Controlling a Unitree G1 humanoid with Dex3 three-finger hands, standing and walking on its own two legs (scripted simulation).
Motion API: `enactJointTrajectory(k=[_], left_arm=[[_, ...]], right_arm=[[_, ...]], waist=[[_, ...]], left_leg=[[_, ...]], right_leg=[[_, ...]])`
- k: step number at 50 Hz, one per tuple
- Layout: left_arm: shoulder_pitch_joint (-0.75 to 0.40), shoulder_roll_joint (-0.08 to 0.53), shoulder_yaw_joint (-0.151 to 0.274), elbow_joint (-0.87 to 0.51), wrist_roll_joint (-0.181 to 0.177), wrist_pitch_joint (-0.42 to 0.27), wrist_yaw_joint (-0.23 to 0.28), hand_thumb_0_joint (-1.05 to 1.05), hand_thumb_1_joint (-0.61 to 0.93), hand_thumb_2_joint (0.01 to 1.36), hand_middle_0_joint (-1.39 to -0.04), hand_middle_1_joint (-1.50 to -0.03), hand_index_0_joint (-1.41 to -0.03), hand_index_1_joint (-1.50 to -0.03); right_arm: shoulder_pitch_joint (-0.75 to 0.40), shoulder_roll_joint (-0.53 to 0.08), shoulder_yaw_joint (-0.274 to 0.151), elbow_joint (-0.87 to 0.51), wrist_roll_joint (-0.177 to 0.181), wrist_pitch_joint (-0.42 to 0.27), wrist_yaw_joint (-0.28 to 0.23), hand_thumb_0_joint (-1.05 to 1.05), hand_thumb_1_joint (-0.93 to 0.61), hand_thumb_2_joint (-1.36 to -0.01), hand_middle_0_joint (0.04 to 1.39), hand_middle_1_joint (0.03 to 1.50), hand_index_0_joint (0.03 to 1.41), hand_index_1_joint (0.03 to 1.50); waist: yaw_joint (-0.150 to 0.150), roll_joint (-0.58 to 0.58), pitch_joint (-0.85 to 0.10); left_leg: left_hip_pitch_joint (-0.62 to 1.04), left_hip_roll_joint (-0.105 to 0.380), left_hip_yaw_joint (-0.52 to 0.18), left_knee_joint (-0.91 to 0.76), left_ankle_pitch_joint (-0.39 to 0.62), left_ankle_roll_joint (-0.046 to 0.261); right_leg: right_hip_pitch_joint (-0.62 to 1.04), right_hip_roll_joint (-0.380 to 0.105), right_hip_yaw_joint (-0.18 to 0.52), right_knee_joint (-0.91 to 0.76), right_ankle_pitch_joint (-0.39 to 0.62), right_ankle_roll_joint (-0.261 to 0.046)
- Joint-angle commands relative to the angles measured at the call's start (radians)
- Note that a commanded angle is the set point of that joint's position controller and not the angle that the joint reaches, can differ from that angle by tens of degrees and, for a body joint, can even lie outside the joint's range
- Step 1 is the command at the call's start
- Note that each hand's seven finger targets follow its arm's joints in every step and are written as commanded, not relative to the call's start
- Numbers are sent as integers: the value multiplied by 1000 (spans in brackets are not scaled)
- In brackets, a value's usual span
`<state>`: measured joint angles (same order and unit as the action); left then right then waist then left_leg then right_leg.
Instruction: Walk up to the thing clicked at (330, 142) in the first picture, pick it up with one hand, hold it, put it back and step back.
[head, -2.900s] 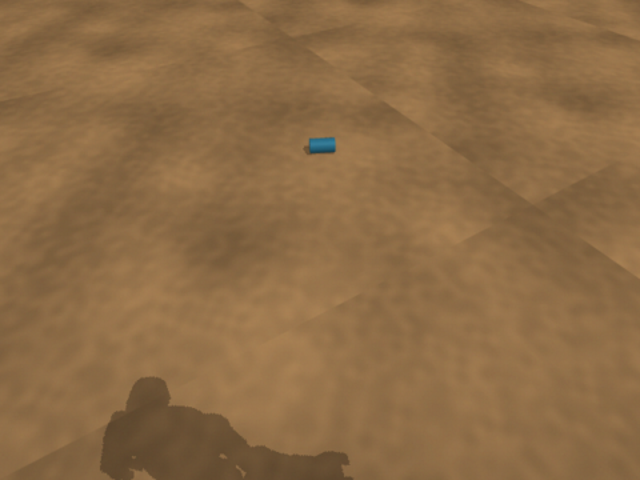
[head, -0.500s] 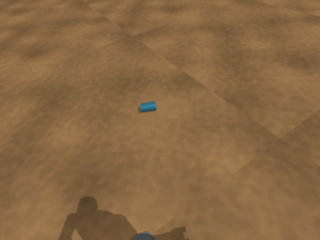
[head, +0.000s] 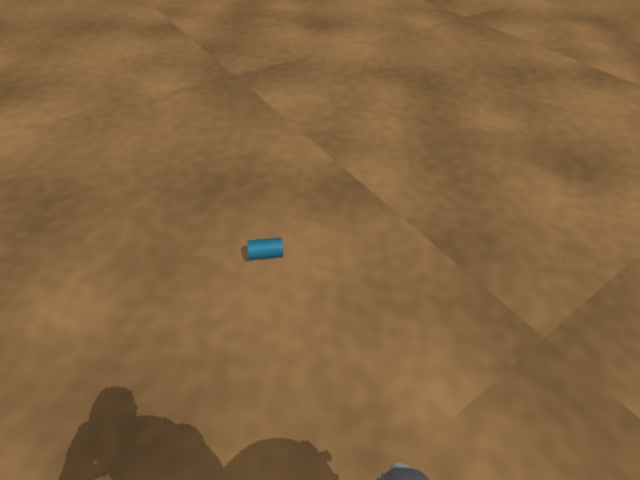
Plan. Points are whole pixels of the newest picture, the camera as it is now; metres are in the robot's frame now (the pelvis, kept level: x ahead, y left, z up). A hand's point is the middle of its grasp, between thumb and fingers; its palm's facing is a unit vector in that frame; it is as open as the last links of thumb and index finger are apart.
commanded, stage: walk up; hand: left
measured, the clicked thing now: (265, 248) +1.11 +0.24 -0.74
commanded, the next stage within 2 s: none
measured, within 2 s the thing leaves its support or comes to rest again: neither
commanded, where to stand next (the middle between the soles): +0.69 +0.00 m, yaw -2 degrees
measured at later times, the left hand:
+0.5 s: hand (178, 421) +0.24 +0.22 -0.12, palm faces -0.04 -0.92 -0.39, open 7.4 cm
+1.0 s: hand (171, 316) +0.43 +0.29 -0.15, palm faces -0.06 -0.94 -0.33, open 7.4 cm
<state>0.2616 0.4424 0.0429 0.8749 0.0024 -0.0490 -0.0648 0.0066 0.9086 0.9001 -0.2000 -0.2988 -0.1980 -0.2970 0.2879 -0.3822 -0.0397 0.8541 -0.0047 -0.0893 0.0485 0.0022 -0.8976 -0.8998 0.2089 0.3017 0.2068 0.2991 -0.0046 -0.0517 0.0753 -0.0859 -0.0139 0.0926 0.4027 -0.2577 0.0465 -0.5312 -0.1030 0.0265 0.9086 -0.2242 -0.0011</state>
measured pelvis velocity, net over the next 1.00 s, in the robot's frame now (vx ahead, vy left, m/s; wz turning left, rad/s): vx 0.38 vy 0.01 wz -0.02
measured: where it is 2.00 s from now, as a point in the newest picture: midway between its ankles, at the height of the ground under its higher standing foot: (321, 364)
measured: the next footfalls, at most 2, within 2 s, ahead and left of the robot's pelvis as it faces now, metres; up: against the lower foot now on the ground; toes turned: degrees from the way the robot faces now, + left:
right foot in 0.18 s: +0.24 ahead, -0.15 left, +0.00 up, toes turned -5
left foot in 0.68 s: +0.41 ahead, +0.11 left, +0.00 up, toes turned +5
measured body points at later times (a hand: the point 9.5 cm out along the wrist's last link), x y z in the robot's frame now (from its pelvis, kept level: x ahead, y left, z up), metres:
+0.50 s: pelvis +0.20 -0.05 +0.00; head +0.21 -0.07 +0.45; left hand +0.24 +0.27 -0.10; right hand +0.26 -0.37 -0.13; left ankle +0.28 +0.12 -0.69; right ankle +0.20 -0.15 -0.74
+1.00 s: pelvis +0.38 +0.01 +0.00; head +0.38 +0.04 +0.45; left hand +0.43 +0.34 -0.13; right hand +0.44 -0.30 -0.09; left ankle +0.37 +0.10 -0.74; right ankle +0.46 -0.16 -0.68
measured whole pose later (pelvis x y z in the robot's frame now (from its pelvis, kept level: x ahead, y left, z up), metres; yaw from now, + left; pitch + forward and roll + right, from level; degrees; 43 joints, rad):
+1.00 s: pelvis +0.38 +0.01 +0.00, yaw -1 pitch -4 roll +0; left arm 0.31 0.44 0.05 0.89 0.01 -0.03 -0.06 0.01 0.91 0.90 -0.20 -0.30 -0.20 -0.30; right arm 0.31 -0.37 -0.03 0.84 -0.01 -0.08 0.04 0.00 -0.90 -0.90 0.21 0.30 0.21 0.30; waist 0.00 -0.06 0.08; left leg -0.10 0.00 0.10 0.41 -0.25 0.05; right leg -0.51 -0.08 0.05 0.92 -0.22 0.00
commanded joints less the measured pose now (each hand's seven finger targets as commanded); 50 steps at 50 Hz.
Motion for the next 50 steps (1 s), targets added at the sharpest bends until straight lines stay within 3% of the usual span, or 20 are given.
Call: enactJointTrajectory(k=[1, 6, 8, 9, 10, 11, 12, 15, 17, 24, 30, 33, 34, 35, 36, 37, 38, 40, 41, 50], left_arm=[[-71, 132, 51, -80, 6, -21, -14, 0, 900, 900, -200, -300, -200, -300], [-53, 148, 68, -52, 6, -30, -8, 0, 900, 900, -200, -300, -200, -300], [39, 178, 81, -25, 11, -40, 2, 0, 900, 900, -200, -300, -200, -300], [132, 219, 99, -3, 15, -51, 13, 0, 900, 900, -200, -300, -200, -300], [201, 302, 124, -9, 19, -59, 26, 0, 900, 900, -200, -300, -200, -300], [182, 331, 121, -18, 5, -57, 29, 0, 900, 900, -200, -300, -200, -300], [144, 320, 116, -26, -10, -52, 34, 0, 900, 900, -200, -300, -200, -300], [50, 230, 84, -46, -18, -52, 44, 0, 900, 900, -200, -300, -200, -300], [16, 208, 77, -53, -12, -57, 42, 0, 900, 900, -200, -300, -200, -300], [56, 228, 83, -84, 5, -66, 36, 0, 900, 900, -200, -300, -200, -300], [104, 240, 84, -76, 3, -62, 34, 0, 900, 900, -200, -300, -200, -300], [79, 239, 76, -90, 1, -52, 37, 0, 900, 900, -200, -300, -200, -300], [104, 192, 55, -96, -1, -49, 37, 0, 900, 900, -200, -300, -200, -300], [137, 119, 30, -111, -7, -47, 38, 0, 900, 900, -200, -300, -200, -300], [165, 125, 37, -94, -14, -38, 44, 0, 900, 900, -200, -300, -200, -300], [132, 216, 56, -68, 1, -27, 58, 0, 900, 900, -200, -300, -200, -300], [102, 229, 50, -65, 1, -29, 59, 0, 900, 900, -200, -300, -200, -300], [136, 200, 48, -33, -12, -26, 46, 0, 900, 900, -200, -300, -200, -300], [159, 186, 48, -23, -18, -21, 39, 0, 900, 900, -200, -300, -200, -300], [11, 150, 54, -60, 8, -4, 6, 0, 900, 900, -200, -300, -200, -300]], right_arm=[[-1, -273, -89, -71, 5, -31, -11, 0, -900, -900, 200, 300, 200, 300], [-7, -288, -93, -84, 4, -16, -18, 0, -900, -900, 200, 300, 200, 300], [-11, -261, -81, -93, 1, -12, -20, 0, -900, -900, 200, 300, 200, 300], [41, -210, -62, -91, 0, -13, -18, 0, -900, -900, 200, 300, 200, 300], [112, -146, -39, -99, 3, -12, -14, 0, -900, -900, 200, 300, 200, 300], [103, -219, -54, -80, 4, -2, -20, 0, -900, -900, 200, 300, 200, 300], [66, -268, -61, -58, -5, 6, -31, 0, -900, -900, 200, 300, 200, 300], [63, -239, -61, -21, 17, 14, -19, 0, -900, -900, 200, 300, 200, 300], [102, -222, -61, -4, 8, 28, -6, 0, -900, -900, 200, 300, 200, 300], [-33, -217, -77, -37, -17, 45, 20, 0, -900, -900, 200, 300, 200, 300], [-131, -192, -73, -57, -24, 14, 26, 0, -900, -900, 200, 300, 200, 300], [-9, -209, -83, -21, -22, 2, 18, 0, -900, -900, 200, 300, 200, 300], [93, -256, -101, 11, -28, -6, 7, 0, -900, -900, 200, 300, 200, 300], [200, -339, -129, 21, -44, -9, -6, 0, -900, -900, 200, 300, 200, 300], [170, -387, -134, -10, -23, -11, -13, 0, -900, -900, 200, 300, 200, 300], [144, -377, -136, -12, 3, -5, -11, 0, -900, -900, 200, 300, 200, 300], [113, -341, -124, -23, 10, 0, -16, 0, -900, -900, 200, 300, 200, 300], [28, -262, -86, -52, 10, -6, -24, 0, -900, -900, 200, 300, 200, 300], [26, -256, -82, -48, 12, -12, -24, 0, -900, -900, 200, 300, 200, 300], [34, -276, -93, -80, 1, -16, -22, 0, -900, -900, 200, 300, 200, 300]], waist=[[-28, 181, 45], [0, 148, -32], [61, 49, -81], [98, -75, -150], [104, -279, -217], [103, -213, -166], [100, -143, -125], [35, -73, -44], [4, -93, -33], [35, -72, 23], [60, -52, 3], [-18, 13, -74], [-59, 138, -146], [-107, 348, -224], [-84, 359, -185], [-81, 270, -146], [-64, 202, -85], [-14, 143, -28], [1, 174, -18], [-27, 185, 68]], left_leg=[[-98, 228, -110, -177, 248, 157], [-111, 268, -158, -68, 183, 132], [-150, 209, -98, 145, 252, 100], [-223, 136, -44, 382, 223, 68], [-387, 24, 3, 632, -104, 22], [-552, -21, -45, 735, -269, 3], [-555, 39, -105, 789, -263, 4], [-460, 92, -172, 739, -104, 3], [-391, 92, -137, 672, -38, -5], [-471, 129, -111, 423, 68, -62], [-347, 108, -64, 191, 71, -35], [-104, 57, -25, 85, 79, -3], [68, 52, -46, 51, 22, 26], [228, 253, -330, -14, -97, 83], [280, 428, -703, -147, -188, 160], [234, 459, -720, -126, -163, 217], [135, 427, -617, -126, -49, 207], [18, 299, -315, -109, 196, 105], [-17, 271, -250, -114, 274, 73], [-67, 268, -169, -205, 61, 167]], right_leg=[[60, -23, -42, -224, 126, -4], [258, 19, -64, -314, 118, -36], [423, 55, -80, -376, 70, -54], [575, 23, -15, -437, -17, -77], [705, -211, 337, -522, -133, -135], [745, -332, 605, -635, -167, -231], [659, -354, 625, -638, -146, -274], [441, -192, 269, -644, 62, -180], [346, -125, 146, -653, 95, -159], [331, -135, 105, -743, -166, -190], [382, -149, 59, -608, 84, -198], [327, -123, 15, -416, 202, -163], [263, -45, -54, -201, 244, -131], [87, 33, -93, 74, 56, -77], [-139, 167, -69, 179, -304, -48], [-148, 90, 24, 260, -323, -61], [-136, 65, 58, 281, -273, -58], [-42, 37, 99, 194, -144, -49], [-4, 33, 88, 155, -109, -38], [-24, -8, -2, -104, 37, 11]])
